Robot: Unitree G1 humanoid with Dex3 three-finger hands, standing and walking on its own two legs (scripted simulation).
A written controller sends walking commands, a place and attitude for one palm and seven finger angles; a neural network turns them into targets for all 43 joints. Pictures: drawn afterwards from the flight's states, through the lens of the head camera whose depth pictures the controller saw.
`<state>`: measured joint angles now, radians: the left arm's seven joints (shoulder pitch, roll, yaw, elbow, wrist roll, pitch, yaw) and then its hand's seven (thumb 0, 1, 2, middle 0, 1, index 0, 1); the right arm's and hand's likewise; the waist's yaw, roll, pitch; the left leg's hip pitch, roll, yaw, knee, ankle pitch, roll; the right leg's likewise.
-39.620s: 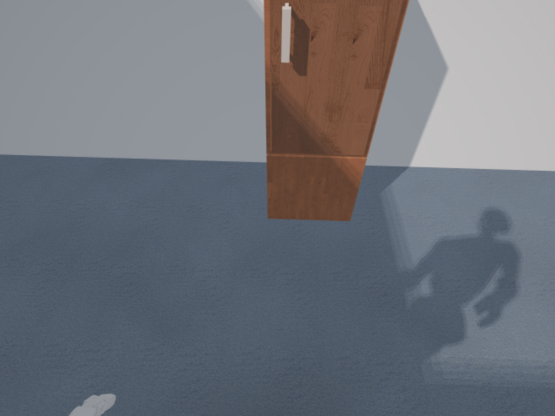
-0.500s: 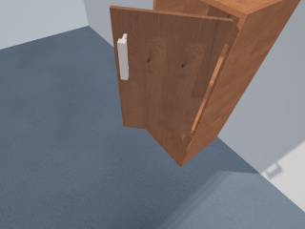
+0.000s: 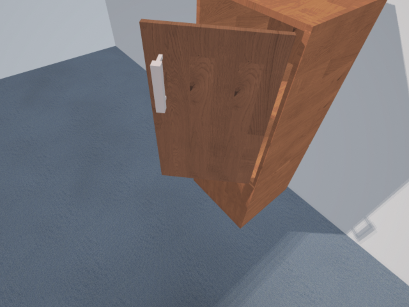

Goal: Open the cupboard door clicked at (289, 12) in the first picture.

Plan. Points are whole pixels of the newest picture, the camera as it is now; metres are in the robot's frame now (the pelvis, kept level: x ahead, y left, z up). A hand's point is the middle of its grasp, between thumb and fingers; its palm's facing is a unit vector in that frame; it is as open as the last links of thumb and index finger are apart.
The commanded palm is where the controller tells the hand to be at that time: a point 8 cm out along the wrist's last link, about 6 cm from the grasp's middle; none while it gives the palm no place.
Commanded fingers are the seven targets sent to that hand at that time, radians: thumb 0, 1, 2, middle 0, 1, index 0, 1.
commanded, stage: look again from close up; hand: left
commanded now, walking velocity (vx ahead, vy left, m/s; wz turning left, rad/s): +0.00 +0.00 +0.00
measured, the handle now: (160, 84) +0.62 +0.15 +0.10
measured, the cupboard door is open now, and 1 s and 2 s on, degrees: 45 45 45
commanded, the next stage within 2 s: shuffle to correct the standing spot in 0.52 s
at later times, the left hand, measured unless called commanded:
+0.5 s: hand out of the picture +0.05 +0.23 -0.15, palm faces +0.01 -0.94 -0.35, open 7.4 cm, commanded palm none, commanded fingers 0.00 0.90 0.90 -0.20 -0.30 -0.20 -0.30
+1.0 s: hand out of the picture -0.05 +0.16 -0.19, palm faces -0.02 -0.99 -0.15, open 7.4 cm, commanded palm none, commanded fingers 0.00 0.90 0.90 -0.20 -0.30 -0.20 -0.30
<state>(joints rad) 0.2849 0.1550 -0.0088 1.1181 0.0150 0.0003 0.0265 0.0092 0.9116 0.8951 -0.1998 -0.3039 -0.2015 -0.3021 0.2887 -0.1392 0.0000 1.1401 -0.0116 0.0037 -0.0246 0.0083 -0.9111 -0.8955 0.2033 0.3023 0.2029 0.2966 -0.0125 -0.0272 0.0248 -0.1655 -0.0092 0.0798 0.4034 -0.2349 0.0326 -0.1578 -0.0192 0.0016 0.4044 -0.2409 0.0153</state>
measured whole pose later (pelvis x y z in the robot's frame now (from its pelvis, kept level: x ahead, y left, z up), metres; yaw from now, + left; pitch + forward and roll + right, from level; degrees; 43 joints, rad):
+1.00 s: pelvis -0.01 +0.00 -0.01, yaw -2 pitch -2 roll +0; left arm 0.41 0.15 0.00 1.09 0.03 0.00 0.01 0.01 0.91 0.89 -0.20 -0.30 -0.20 -0.30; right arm 0.37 -0.17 -0.01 1.13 -0.01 0.01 0.00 0.01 -0.91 -0.90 0.20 0.30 0.20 0.30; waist -0.01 -0.01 0.00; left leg -0.20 0.01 0.11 0.53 -0.30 0.03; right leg -0.21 0.00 0.04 0.55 -0.31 -0.01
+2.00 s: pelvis +0.02 -0.01 +0.00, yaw -5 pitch -1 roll +0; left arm 0.34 0.12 0.03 1.02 0.03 0.01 0.03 0.01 0.91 0.90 -0.20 -0.30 -0.20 -0.30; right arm 0.35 -0.18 -0.06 1.08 -0.02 0.05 0.01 0.01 -0.91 -0.90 0.20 0.30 0.20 0.30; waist -0.03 0.02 0.00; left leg -0.42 0.04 0.06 0.86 -0.30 -0.02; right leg -0.14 -0.03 -0.06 0.38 -0.21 0.00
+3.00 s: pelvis -0.01 +0.01 -0.01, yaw -4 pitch -4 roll +0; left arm 0.27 0.25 0.01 0.98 0.03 -0.01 0.03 0.01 0.91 0.90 -0.20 -0.30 -0.20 -0.30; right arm 0.20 -0.26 -0.03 1.00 -0.02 -0.01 -0.01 0.01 -0.91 -0.90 0.20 0.30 0.20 0.30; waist -0.01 0.00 0.00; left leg -0.24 0.02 0.07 0.52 -0.22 0.02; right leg -0.20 -0.05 -0.06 0.50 -0.24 0.02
